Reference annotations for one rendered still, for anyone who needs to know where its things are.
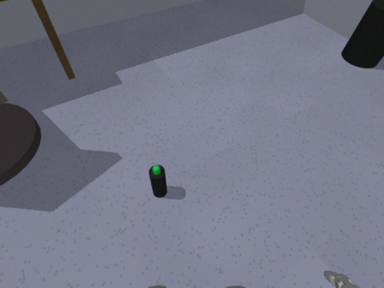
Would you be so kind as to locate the right robot hand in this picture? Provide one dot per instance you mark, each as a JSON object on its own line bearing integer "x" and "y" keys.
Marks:
{"x": 339, "y": 280}

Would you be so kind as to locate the office chair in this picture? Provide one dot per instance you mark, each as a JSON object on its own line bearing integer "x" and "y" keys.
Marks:
{"x": 20, "y": 137}

